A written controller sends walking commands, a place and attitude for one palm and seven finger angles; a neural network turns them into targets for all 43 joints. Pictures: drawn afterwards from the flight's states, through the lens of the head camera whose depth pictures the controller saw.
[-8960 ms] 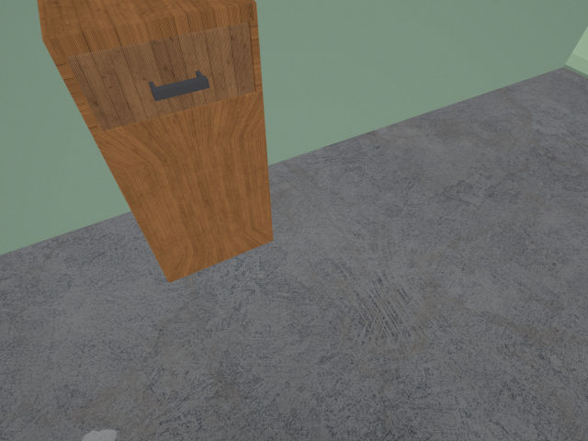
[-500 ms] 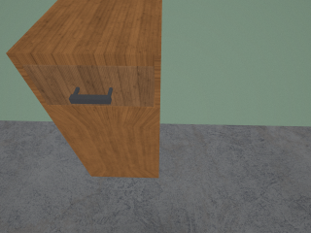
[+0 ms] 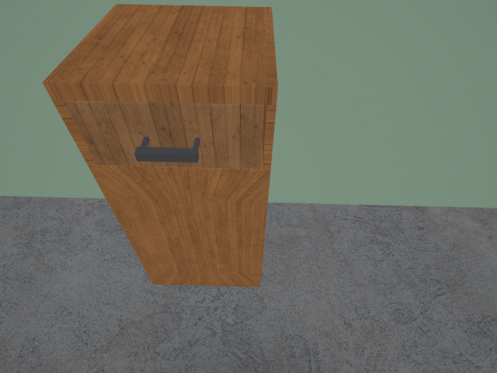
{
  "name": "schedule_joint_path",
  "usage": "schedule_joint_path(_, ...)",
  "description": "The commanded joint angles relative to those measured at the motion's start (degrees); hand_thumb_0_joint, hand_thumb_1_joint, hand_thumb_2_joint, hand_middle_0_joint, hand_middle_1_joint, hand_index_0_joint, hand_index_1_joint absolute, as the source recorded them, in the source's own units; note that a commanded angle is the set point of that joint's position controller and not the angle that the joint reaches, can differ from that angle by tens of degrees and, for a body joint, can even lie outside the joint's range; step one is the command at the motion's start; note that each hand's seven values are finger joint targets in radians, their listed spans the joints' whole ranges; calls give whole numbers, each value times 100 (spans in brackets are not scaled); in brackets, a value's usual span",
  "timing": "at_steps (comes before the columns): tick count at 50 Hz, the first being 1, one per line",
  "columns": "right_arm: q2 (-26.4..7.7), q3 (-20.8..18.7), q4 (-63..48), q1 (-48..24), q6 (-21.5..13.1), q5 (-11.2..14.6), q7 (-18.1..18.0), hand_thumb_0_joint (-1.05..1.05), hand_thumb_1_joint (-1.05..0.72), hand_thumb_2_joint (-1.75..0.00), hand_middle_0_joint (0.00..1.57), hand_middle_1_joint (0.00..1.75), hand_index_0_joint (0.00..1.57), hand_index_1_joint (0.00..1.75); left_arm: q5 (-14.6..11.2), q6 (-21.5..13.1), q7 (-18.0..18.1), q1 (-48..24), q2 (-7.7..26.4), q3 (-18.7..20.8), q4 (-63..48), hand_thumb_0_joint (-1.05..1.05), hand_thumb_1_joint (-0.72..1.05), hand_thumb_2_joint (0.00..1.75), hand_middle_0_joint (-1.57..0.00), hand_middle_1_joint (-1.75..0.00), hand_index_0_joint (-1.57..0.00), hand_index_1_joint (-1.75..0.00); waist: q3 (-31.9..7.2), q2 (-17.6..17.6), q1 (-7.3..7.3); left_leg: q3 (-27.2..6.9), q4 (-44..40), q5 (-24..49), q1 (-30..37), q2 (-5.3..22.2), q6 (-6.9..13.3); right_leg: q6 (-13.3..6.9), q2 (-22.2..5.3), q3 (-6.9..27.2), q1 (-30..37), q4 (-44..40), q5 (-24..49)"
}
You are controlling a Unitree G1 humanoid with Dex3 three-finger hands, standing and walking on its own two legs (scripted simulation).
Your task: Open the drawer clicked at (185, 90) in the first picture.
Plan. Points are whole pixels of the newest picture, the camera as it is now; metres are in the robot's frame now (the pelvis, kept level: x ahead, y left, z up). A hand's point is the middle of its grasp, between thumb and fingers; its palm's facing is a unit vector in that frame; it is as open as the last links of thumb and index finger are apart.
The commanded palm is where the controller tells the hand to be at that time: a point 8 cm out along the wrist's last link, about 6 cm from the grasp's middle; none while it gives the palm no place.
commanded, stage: look again from close up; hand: left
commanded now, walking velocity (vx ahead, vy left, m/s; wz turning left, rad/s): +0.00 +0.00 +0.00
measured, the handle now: (169, 148) +0.55 +0.22 +0.04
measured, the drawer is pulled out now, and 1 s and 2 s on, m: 0.00 0.00 0.00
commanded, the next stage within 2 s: raise the hand with hooked fingers in 0.18 s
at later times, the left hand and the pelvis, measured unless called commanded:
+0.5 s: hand (136, 324) +0.20 +0.20 -0.04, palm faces -0.08 -0.50 -0.86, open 7.6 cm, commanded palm +0.13 +0.22 -0.03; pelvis +0.00 -0.01 -0.01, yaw -2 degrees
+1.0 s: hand (132, 296) +0.23 +0.20 +0.01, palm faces +0.04 -0.07 -1.00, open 10.3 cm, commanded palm +0.19 +0.21 +0.06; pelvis -0.01 -0.05 -0.02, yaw +1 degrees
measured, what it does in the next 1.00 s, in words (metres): shifts its weight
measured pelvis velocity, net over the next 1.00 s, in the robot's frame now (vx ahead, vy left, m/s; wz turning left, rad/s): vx -0.01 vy -0.05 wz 0.01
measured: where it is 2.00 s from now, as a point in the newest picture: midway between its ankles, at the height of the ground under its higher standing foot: outside the picture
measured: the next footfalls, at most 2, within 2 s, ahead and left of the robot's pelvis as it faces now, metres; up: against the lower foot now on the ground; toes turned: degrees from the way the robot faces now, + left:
none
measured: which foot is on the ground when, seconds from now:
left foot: down 0.00-1.00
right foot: down 0.00-1.00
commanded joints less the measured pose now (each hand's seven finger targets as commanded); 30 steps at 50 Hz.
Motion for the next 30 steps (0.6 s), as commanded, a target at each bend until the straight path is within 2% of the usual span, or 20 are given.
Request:
schedule_joint_path(1,-598,-64,-149,295,-123,2,-50,0,-90,-90,20,30,20,30,-7,-112,16,207,500,84,-182,0,90,90,-20,-30,-20,-30,382,3,23,-813,-1194,642,-612,767,189,-226,-232,275,160,-321,309)
schedule_joint_path(3,-581,-46,-72,383,-131,1,-54,0,-90,-90,20,30,20,30,-2,-107,23,178,498,87,-174,0,90,90,-20,-30,-20,-30,397,113,10,-820,-1240,787,-594,763,191,-221,-234,264,172,-289,325)
schedule_joint_path(8,-507,-18,123,493,-152,8,-69,0,-90,-90,20,30,20,30,-15,-120,34,217,475,88,-93,0,90,90,-20,-30,-20,-30,362,44,17,-713,-1144,1168,-459,712,173,-224,-285,303,210,-281,560)
schedule_joint_path(13,-418,-17,304,606,-168,19,-94,0,-90,-90,20,30,20,30,-25,-149,58,229,453,112,-20,0,90,90,-20,-30,-20,-30,140,-119,-17,-569,-934,1788,-187,679,140,-249,-327,351,330,-204,1033)
schedule_joint_path(14,-681,-114,-64,51,-151,120,-40,0,-90,-90,20,30,20,30,18,-230,319,623,644,118,177,0,90,90,-20,-30,-20,-30,206,-948,151,-454,148,2886,-564,829,-74,-163,-586,546,306,-285,3029)
schedule_joint_path(15,-1493,-163,-1856,132,-1029,371,-271,0,-90,-90,20,30,20,30,1070,-1132,395,-3905,2541,142,-8320,0,88,89,-20,-32,-20,-32,-2623,761,-313,-530,-502,3588,815,195,39,-357,117,776,679,269,2551)
schedule_joint_path(16,-1040,-220,-1632,-354,-1618,271,-473,0,-90,-90,20,30,20,30,1177,-591,850,-1303,2138,317,-6805,0,85,88,-20,-33,-20,-33,-2347,1761,96,-528,-621,4627,1271,461,-169,-412,167,238,-61,604,737)
schedule_joint_path(17,-792,-304,-1512,-428,-1799,374,-442,0,-90,-90,20,30,20,30,1211,293,1141,61,1000,-245,-6174,0,83,87,-21,-34,-21,-34,-1298,1559,-15,-556,-944,4032,463,444,-471,-276,203,-93,-662,905,-347)
schedule_joint_path(18,-726,-238,-1473,-403,-1875,328,-409,0,-90,-90,20,30,20,30,1518,379,1168,118,403,-689,-6248,0,81,86,-21,-36,-21,-36,-738,1006,-85,-486,-780,3692,199,408,-428,-222,219,-107,-874,710,-135)
schedule_joint_path(19,-978,-284,-1729,-695,-1900,199,-349,0,-90,-90,20,30,20,30,2020,310,1293,-173,921,-479,-6621,0,78,85,-21,-37,-21,-37,-361,737,-89,-594,-427,3147,-221,328,-335,-285,213,48,-994,374,181)
schedule_joint_path(20,-1147,-319,-1935,-686,-1789,44,-291,0,-90,-90,20,30,20,30,2686,273,1431,48,1273,-309,-6647,0,76,84,-21,-39,-21,-39,-621,340,-132,-631,-138,2764,-526,217,-272,-355,253,146,-950,182,561)
schedule_joint_path(21,-1107,-364,-2182,-799,-1610,-60,-210,0,-90,-90,20,30,20,30,3238,310,1564,806,1256,-176,-6453,0,74,83,-21,-40,-21,-40,-730,-254,62,-653,22,2690,-855,167,-254,-413,312,163,-898,213,597)
schedule_joint_path(22,-1090,-427,-2532,-921,-1431,-101,-74,0,-90,-90,20,30,20,30,3758,369,1659,1534,1102,-226,-6417,0,71,82,-21,-42,-21,-42,-929,-586,292,-632,62,2656,-1085,96,-267,-439,362,283,-743,267,435)
schedule_joint_path(23,-1044,-496,-2732,-1033,-1175,-127,54,0,-90,-90,20,30,20,30,4321,360,1768,2123,996,-279,-6159,0,69,81,-22,-43,-22,-43,-919,-1049,435,-504,169,2405,-1326,76,-276,-451,404,295,-872,378,154)
schedule_joint_path(24,-1077,-530,-2977,-1286,-890,-177,176,0,-90,-90,20,30,20,30,4735,323,1837,2554,789,-446,-5972,0,67,80,-22,-45,-22,-45,-439,-1297,520,-378,214,1833,-1698,9,-258,-480,414,390,-1071,338,-15)
schedule_joint_path(25,-1095,-554,-3148,-1404,-619,-191,295,0,-90,-90,20,30,20,30,5077,203,1895,2774,812,-365,-5927,0,64,79,-22,-47,-22,-47,-364,-1387,586,-290,304,1510,-1944,-45,-244,-515,431,506,-1099,418,30)
schedule_joint_path(26,-1078,-540,-3392,-1577,-427,-182,390,0,-90,-90,20,30,20,30,5312,8,1954,2859,897,-278,-6188,0,62,78,-22,-48,-22,-48,-479,-1307,690,-214,383,1329,-2053,-105,-233,-538,406,621,-977,490,256)
schedule_joint_path(27,-1049,-517,-3490,-1701,-267,-136,481,0,-90,-90,20,30,20,30,5521,-198,2034,2878,1205,28,-6331,0,60,77,-22,-50,-22,-50,-623,-1220,823,-190,451,1350,-2173,-151,-226,-561,375,790,-781,582,505)
schedule_joint_path(29,-1003,-444,-3714,-1837,-38,-139,551,0,-90,-90,20,30,20,30,5900,-472,2266,2438,1624,402,-6821,0,55,75,-22,-53,-22,-53,-1076,-854,899,-139,608,1135,-2202,-248,-191,-546,306,927,-639,779,624)
schedule_joint_path(30,-974,-437,-3739,-1824,46,-171,553,0,-90,-90,20,30,20,30,6102,-562,2422,2147,1841,608,-6961,0,53,74,-23,-54,-23,-54,-1178,-749,878,-118,740,1059,-2220,-289,-169,-529,304,1068,-735,832,663)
